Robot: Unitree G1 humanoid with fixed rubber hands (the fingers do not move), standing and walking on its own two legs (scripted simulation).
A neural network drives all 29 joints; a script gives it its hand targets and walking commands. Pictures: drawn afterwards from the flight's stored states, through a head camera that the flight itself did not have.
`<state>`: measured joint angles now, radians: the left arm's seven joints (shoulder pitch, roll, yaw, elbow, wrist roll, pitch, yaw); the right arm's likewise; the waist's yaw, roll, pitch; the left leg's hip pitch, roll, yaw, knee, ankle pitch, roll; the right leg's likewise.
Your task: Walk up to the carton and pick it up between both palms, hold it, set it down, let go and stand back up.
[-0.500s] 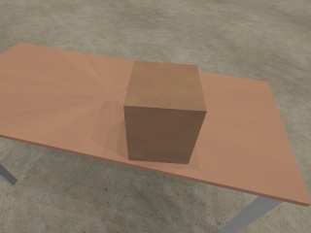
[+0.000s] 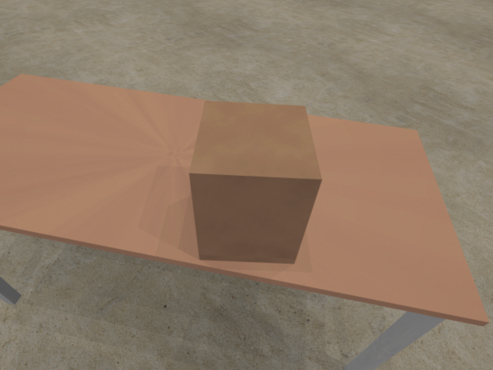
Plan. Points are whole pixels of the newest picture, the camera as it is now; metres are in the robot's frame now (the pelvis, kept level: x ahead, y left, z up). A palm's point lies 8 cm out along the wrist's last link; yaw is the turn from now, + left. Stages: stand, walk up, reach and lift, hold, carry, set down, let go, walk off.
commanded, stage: walk up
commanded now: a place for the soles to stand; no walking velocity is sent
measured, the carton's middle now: (251, 184) +0.48 +0.00 +0.04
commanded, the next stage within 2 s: reach and lift in 0.12 s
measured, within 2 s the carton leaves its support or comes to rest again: neither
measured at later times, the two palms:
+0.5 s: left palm out of the picture +0.16 +0.22 -0.09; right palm out of the picture +0.16 -0.27 -0.08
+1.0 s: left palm out of the picture +0.16 +0.22 -0.07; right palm out of the picture +0.13 -0.25 -0.06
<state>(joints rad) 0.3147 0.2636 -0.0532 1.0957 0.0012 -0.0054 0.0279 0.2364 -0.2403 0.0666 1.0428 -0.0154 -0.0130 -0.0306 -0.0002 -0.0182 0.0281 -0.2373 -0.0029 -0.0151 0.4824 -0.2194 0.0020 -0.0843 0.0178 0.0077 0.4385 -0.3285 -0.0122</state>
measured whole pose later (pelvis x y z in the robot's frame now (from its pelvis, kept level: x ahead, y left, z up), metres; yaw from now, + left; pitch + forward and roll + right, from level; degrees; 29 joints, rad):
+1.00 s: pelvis -0.01 +0.00 +0.01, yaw -3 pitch -3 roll +1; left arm 0.17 0.20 0.06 0.40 0.01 0.43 -0.02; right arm 0.18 -0.24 0.00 0.57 0.04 0.06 0.05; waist -0.01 -0.03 0.06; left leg -0.16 0.05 0.09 0.37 -0.15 -0.02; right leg -0.06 0.00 -0.01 0.39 -0.27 -0.01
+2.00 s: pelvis +0.00 -0.01 +0.01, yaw -5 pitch -1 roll +1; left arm 0.18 0.16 -0.02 0.24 -0.07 0.00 0.09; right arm 0.17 -0.23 -0.02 0.38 0.18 -0.17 0.05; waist 0.03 -0.05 -0.03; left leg -0.14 0.05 0.09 0.29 -0.14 -0.03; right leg -0.05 0.01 0.01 0.31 -0.25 -0.01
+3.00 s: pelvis -0.02 +0.00 +0.01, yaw -8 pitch +5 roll +0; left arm -0.41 0.16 0.11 0.19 -0.13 0.41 0.12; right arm -0.47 -0.34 0.01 0.44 0.33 0.16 -0.02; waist 0.03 -0.02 -0.04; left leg -0.26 0.05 0.08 0.29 -0.10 -0.03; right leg -0.22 0.03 0.06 0.34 -0.20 -0.01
